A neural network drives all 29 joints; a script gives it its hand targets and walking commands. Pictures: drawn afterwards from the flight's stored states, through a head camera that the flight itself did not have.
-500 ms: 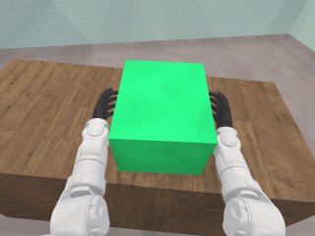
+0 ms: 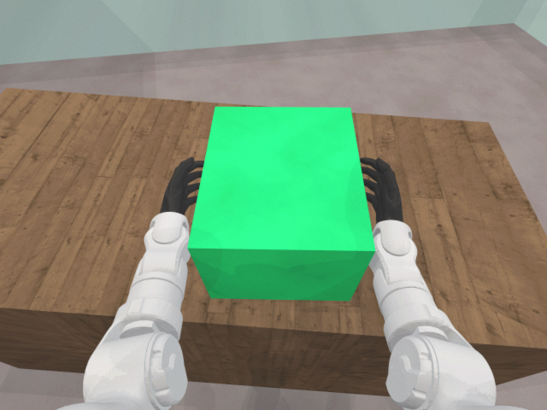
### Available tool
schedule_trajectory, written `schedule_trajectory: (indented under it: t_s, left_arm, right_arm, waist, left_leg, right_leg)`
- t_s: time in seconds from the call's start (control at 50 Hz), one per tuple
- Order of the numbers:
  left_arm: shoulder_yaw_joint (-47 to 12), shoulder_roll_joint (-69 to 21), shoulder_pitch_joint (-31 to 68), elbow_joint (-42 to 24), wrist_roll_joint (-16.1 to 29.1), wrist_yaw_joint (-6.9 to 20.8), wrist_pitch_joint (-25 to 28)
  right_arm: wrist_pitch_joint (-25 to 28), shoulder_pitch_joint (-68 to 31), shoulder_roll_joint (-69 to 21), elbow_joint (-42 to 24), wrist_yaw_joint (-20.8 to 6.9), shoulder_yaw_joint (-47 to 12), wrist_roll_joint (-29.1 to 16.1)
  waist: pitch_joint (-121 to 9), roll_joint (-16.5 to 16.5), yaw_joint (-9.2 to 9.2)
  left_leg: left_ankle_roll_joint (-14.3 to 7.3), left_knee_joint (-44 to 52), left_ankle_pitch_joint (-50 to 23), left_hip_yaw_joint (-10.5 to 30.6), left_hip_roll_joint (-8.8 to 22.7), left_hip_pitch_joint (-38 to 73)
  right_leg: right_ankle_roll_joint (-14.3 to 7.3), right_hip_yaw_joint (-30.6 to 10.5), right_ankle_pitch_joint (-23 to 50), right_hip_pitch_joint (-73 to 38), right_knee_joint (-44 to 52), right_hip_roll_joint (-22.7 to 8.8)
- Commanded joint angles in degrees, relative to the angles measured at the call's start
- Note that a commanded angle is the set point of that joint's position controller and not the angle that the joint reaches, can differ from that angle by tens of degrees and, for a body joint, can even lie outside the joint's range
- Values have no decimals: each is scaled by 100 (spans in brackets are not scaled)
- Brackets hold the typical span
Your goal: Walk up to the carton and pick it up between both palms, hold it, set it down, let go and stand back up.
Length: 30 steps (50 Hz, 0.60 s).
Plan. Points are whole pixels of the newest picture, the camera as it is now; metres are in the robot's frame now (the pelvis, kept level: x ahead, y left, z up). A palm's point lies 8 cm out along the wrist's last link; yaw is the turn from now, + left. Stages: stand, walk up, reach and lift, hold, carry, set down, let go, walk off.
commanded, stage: set down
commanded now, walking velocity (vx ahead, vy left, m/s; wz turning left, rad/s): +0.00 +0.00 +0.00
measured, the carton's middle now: (281, 202) +0.43 +0.02 +0.03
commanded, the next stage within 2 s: none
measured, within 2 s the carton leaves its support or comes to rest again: rests again in 1.60 s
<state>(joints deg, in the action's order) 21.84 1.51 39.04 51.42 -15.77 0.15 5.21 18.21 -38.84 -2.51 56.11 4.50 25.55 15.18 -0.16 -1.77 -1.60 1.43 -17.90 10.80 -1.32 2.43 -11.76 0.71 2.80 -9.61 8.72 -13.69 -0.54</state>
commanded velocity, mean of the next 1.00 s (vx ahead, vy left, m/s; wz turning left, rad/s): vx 0.00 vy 0.00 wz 0.00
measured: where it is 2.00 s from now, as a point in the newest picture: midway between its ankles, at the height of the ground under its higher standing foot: outside the picture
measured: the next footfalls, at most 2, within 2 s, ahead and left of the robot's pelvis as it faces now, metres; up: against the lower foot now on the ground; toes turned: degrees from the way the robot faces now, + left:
none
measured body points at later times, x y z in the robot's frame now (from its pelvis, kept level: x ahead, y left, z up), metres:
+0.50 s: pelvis +0.00 +0.00 +0.00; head +0.07 +0.01 +0.44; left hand +0.42 +0.18 +0.02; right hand +0.41 -0.15 +0.04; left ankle -0.02 +0.13 -0.75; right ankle -0.04 -0.12 -0.75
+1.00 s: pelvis +0.00 +0.00 -0.01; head +0.10 +0.01 +0.43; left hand +0.42 +0.17 -0.01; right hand +0.42 -0.15 +0.01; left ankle -0.02 +0.13 -0.75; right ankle -0.04 -0.12 -0.75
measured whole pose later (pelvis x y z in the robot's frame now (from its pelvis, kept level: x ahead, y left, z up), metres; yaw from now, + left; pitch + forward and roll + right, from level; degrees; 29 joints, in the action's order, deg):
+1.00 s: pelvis +0.00 +0.00 -0.01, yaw +0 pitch +18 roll -1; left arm 24.9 4.9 46.9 71.2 -16.0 -1.9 18.9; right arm 23.9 -43.1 -3.4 61.6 3.8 36.3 25.3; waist -5.8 -0.9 -0.5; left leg 1.2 -20.2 9.8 -1.7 2.4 -28.3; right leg 0.8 2.5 -9.0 25.9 -17.0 -0.7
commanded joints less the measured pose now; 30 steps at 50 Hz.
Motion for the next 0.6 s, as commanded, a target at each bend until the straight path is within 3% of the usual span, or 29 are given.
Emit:
schedule_trajectory:
  t_s: [0.0, 0.06, 0.18, 0.2, 0.28, 0.46, 0.52, 0.58]
  left_arm:
    - [-1600, -3157, 3529, -384, -35, 499, 509]
    - [-1560, -3121, 3580, -196, -46, 475, 634]
    - [-1448, -3126, 3968, 53, -35, 448, 842]
    - [-1303, -3025, 4022, 170, -76, 440, 883]
    - [-1255, -2940, 4069, 395, -105, 434, 1031]
    - [-869, -2690, 4321, 1009, -222, 419, 1278]
    - [-911, -2697, 4358, 912, -190, 405, 1352]
    - [-876, -2705, 4372, 1071, -193, 403, 1377]
  right_arm:
    - [448, -3454, -2930, -409, -683, -1711, 449]
    - [493, -3413, -3014, -297, -681, -1725, 537]
    - [518, -3560, -3051, -47, -702, -1374, 690]
    - [479, -3551, -3091, 129, -718, -1303, 784]
    - [509, -3633, -3135, 3, -725, -1250, 897]
    - [445, -3659, -3115, 367, -810, -873, 1184]
    - [488, -3620, -3167, 371, -826, -852, 1178]
    - [500, -3612, -3101, 423, -815, -746, 1277]
  waist:
    - [-3252, 337, -2]
    - [-3473, 250, 17]
    - [-3566, 423, 73]
    - [-3464, 287, 65]
    - [-3672, 246, 6]
    - [-3807, 302, -42]
    - [-3962, 221, 36]
    - [-3963, 269, 59]
  left_leg:
    - [231, -287, -3275, -515, -243, 642]
    - [217, -356, -3468, -503, -216, 624]
    - [251, -363, -3291, -472, -203, 566]
    - [220, -313, -3057, -490, -198, 428]
    - [157, -305, -2956, -558, -203, 177]
    - [106, -233, -2600, -566, -191, -146]
    - [137, -315, -2988, -545, -168, 2]
    - [146, -416, -3085, -503, -137, 251]
  right_leg:
    - [132, 271, 3420, -1466, -577, 166]
    - [159, 275, 3671, -1356, -615, 159]
    - [84, 265, 3310, -1047, -600, 184]
    - [92, 285, 3170, -1067, -568, 164]
    - [125, 212, 3323, -1184, -629, 106]
    - [115, 168, 3021, -1034, -697, 42]
    - [135, 212, 3310, -885, -749, 101]
    - [127, 235, 3066, -609, -661, 106]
